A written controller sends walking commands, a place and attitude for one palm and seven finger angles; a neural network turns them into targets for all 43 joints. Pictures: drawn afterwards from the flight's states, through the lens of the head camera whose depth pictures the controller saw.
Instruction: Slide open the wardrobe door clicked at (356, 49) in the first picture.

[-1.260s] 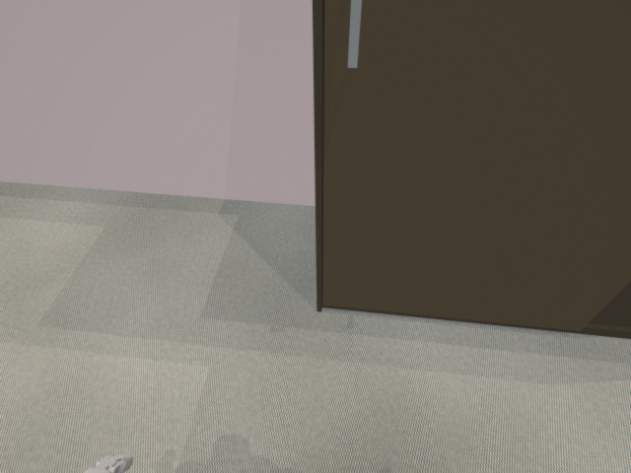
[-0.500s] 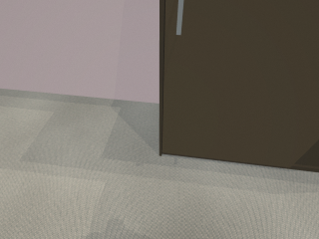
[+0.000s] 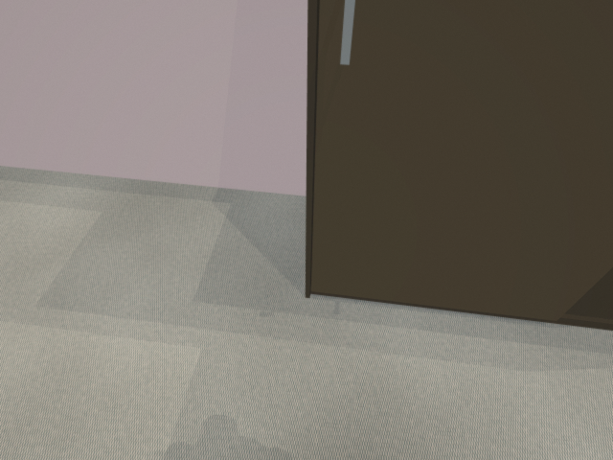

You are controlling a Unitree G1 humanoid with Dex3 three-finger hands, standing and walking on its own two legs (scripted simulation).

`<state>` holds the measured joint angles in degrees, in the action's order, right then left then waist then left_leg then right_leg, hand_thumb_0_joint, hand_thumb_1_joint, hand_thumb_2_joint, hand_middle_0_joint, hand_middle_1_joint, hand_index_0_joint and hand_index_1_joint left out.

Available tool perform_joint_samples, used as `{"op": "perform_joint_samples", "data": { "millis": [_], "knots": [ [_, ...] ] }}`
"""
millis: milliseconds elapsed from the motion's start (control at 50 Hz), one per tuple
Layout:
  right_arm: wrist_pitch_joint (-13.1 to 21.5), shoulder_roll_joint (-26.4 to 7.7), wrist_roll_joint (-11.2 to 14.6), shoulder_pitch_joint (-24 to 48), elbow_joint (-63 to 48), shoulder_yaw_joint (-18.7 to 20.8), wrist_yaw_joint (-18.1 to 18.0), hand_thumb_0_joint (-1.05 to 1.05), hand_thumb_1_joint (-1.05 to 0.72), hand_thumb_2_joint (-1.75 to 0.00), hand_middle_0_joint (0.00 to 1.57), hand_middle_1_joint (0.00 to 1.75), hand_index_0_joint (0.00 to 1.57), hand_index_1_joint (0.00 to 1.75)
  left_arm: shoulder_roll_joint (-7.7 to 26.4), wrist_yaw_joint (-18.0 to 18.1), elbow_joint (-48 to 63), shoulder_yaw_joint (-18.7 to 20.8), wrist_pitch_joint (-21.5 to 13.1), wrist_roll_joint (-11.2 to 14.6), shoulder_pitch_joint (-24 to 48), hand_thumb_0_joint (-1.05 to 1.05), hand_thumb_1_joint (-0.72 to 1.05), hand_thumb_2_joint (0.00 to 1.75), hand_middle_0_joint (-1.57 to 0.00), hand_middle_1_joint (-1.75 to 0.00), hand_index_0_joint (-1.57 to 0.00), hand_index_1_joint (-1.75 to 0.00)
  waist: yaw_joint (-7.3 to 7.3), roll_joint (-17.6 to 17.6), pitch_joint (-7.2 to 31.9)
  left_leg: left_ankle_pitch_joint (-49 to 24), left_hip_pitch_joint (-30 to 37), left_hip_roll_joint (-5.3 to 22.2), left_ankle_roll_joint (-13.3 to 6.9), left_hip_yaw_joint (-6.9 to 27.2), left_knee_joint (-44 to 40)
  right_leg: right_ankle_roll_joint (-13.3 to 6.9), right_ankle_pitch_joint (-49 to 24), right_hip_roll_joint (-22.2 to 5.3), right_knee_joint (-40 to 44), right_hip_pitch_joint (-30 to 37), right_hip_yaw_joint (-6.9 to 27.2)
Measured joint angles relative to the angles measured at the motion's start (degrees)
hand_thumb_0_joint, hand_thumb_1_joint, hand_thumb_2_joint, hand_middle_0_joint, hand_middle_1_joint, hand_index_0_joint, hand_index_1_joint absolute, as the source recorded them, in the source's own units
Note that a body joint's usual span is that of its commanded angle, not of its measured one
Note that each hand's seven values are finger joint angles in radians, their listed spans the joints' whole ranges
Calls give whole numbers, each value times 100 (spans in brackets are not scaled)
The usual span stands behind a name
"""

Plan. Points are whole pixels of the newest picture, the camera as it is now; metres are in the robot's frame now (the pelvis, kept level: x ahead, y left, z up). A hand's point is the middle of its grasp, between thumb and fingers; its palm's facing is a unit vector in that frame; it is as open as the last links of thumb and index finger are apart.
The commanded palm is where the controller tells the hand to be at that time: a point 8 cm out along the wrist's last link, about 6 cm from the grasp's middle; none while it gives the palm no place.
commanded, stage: look at it before walking up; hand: left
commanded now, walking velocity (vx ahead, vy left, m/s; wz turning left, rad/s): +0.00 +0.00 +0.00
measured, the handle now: (350, 4) +0.78 -0.03 +0.26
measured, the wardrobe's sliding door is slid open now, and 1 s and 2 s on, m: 0.00 0.00 0.00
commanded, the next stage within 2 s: take the last steps up to it in 0.18 s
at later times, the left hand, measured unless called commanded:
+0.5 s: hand out of the picture +0.07 +0.22 -0.17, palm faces -0.05 -0.96 -0.28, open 7.4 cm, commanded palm none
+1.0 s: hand out of the picture +0.07 +0.09 -0.17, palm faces -0.01 -0.99 -0.13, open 7.4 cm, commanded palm none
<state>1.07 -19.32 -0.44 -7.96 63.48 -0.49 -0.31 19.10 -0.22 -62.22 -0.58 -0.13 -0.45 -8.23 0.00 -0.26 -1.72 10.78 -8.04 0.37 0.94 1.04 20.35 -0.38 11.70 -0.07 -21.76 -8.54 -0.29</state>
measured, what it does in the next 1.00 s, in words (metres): walks ahead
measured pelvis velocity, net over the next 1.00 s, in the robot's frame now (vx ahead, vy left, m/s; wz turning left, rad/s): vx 0.19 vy -0.06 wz -0.13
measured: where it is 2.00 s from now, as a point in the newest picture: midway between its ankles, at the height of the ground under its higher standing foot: outside the picture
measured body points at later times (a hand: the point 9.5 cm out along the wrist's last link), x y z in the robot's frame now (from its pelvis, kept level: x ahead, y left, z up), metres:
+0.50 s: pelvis +0.03 -0.01 -0.01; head +0.02 -0.01 +0.44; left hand +0.07 +0.27 -0.15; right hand +0.08 -0.27 -0.15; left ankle +0.00 +0.13 -0.75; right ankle +0.00 -0.11 -0.75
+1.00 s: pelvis +0.19 -0.06 -0.02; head +0.22 -0.06 +0.43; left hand +0.07 +0.14 -0.16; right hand +0.26 -0.29 -0.17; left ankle +0.32 +0.03 -0.71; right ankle +0.03 -0.11 -0.75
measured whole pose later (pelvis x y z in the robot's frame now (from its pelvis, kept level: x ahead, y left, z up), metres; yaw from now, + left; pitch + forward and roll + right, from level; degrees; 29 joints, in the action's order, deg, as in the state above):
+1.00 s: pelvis +0.19 -0.06 -0.02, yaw -7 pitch +0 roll -1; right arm 1.4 -8.5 -0.8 -7.1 59.8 2.1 0.3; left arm 4.3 1.7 -67.5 0.1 -3.6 -1.3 -30.9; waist 2.2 -0.5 -3.0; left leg 12.1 -33.1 3.7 -0.7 -7.4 46.7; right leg -4.7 22.6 5.0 -16.7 6.1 -0.6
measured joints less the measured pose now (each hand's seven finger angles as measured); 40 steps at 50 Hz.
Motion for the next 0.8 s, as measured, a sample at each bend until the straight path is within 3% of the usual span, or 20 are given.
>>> {"op": "perform_joint_samples", "data": {
  "millis": [360,500,600,640,700,740,800],
  "knots": [
    [-8,11,-10,100,3,-18,-27,1,-90,-90,20,30,20,30,-11,37,-11,4,1,7,0,0,90,89,-21,-30,-21,-30,23,-7,23,65,82,7,3,-28,-54,9,58,5,49,69,27],
    [-81,409,-85,-277,-35,-1,10,0,-90,-90,20,30,20,30,-251,-63,-30,56,137,-49,-540,0,90,89,-20,-30,-20,-30,43,104,295,556,52,55,17,-236,406,-60,709,43,-722,-186,192],
    [8,676,-101,-669,-91,95,-21,0,-90,-90,20,30,20,30,-480,-182,5,150,169,-76,-934,0,91,89,-20,-30,-20,-30,17,133,193,940,155,212,136,-456,682,-98,1216,-9,-1400,-589,-106],
    [13,676,-87,-867,-39,138,-49,0,-90,-90,20,30,20,30,-626,-201,17,182,76,-87,-992,0,91,89,-20,-30,-20,-30,-42,-61,102,1211,21,417,147,-369,1172,-198,787,104,-1290,-458,-343],
    [-104,746,-63,-1056,158,156,-44,0,-90,-90,20,30,20,30,-780,-86,64,214,-199,-51,-1185,0,90,89,-20,-30,-20,-30,64,-52,106,1688,-754,385,-31,-299,3064,-388,1050,194,-1122,-213,-448],
    [-127,785,-68,-1035,205,189,-31,1,-90,-90,20,30,20,30,-886,-3,41,208,-285,-45,-1392,0,90,89,-20,-30,-20,-30,156,17,94,1526,-1258,347,-62,-387,3985,-413,997,230,-787,42,-392],
    [-97,791,-92,-834,103,261,-8,1,-90,-90,20,30,20,30,-1093,61,-102,154,-311,-60,-1710,0,90,89,-20,-30,-20,-30,162,22,50,1078,-1918,393,-28,-539,4499,-464,865,306,-280,410,-286]
  ]
}}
